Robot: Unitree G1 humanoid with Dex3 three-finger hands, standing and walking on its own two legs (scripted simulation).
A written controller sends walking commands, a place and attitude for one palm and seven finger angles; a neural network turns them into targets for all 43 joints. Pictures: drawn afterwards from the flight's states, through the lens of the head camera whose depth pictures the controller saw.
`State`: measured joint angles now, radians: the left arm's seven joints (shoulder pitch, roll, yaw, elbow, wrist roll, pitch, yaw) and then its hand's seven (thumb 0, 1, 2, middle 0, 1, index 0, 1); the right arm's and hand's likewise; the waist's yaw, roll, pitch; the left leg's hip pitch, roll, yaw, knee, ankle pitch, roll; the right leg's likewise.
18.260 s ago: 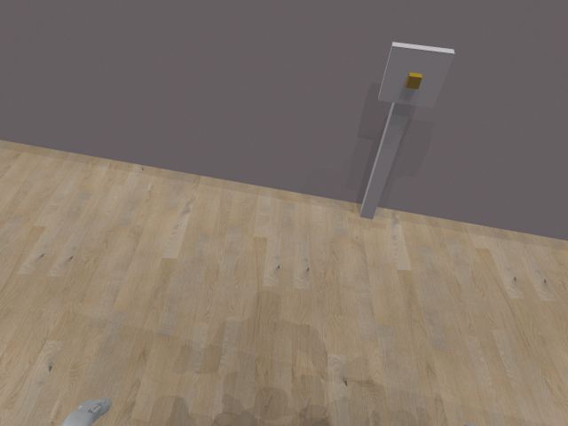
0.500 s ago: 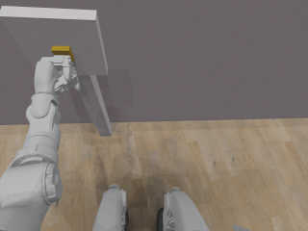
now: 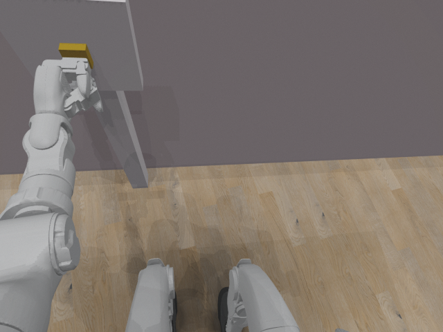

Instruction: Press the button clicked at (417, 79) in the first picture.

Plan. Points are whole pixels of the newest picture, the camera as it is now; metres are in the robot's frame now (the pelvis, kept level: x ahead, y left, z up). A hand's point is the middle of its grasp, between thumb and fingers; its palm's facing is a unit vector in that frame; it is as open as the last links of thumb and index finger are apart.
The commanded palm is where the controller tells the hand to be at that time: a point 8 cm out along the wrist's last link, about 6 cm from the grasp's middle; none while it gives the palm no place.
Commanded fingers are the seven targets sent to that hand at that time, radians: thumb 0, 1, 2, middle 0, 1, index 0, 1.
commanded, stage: pull the fist back off the button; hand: left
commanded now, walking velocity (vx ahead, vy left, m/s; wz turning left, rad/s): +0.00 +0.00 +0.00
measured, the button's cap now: (77, 52) +0.56 +0.21 +0.09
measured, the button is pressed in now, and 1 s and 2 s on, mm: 11 0 0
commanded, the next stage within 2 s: draw the hand back to the body in 1.06 s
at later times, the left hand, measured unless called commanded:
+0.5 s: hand (95, 99) +0.50 +0.19 +0.05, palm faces +0.05 -1.00 -0.03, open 3.4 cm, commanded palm +0.47 +0.22 +0.06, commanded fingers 0.00 0.90 0.90 -1.30 -1.50 -1.30 -1.50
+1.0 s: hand (95, 139) +0.42 +0.18 +0.05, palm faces +0.04 -1.00 -0.03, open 3.1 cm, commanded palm +0.40 +0.23 +0.06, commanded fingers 0.00 0.90 0.90 -1.30 -1.50 -1.30 -1.50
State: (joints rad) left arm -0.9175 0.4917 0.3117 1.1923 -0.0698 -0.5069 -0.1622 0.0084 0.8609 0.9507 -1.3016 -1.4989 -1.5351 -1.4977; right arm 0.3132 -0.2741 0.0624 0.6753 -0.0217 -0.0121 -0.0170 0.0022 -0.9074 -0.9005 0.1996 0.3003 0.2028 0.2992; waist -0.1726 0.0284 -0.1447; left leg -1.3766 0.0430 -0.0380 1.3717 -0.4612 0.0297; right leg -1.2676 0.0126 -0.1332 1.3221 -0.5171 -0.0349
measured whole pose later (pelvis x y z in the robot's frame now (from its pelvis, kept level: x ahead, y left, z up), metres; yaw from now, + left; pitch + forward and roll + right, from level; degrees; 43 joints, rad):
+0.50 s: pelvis +0.02 +0.01 +0.02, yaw +0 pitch +25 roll -4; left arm -0.75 0.39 0.30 1.05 -0.10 -0.51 -0.14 0.01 0.90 0.91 -1.30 -1.50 -1.47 -1.50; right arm 0.31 -0.26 0.04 0.65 -0.02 0.02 0.01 0.00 -0.91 -0.90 0.20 0.30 0.20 0.30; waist -0.13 0.03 -0.15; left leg -1.28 0.04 -0.01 1.31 -0.48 0.04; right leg -1.18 0.02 -0.10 1.27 -0.53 -0.02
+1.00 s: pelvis +0.06 +0.00 +0.04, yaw +0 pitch +23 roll -3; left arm -0.24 0.24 0.18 0.55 -0.18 -0.52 -0.15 0.02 0.90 0.90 -1.30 -1.50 -1.30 -1.50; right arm 0.21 -0.24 0.00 0.59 0.01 0.04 0.01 0.00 -0.91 -0.90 0.20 0.30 0.20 0.30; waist -0.04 0.02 -0.16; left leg -1.11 0.03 0.01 1.24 -0.54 0.03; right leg -1.02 0.02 -0.08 1.20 -0.58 -0.02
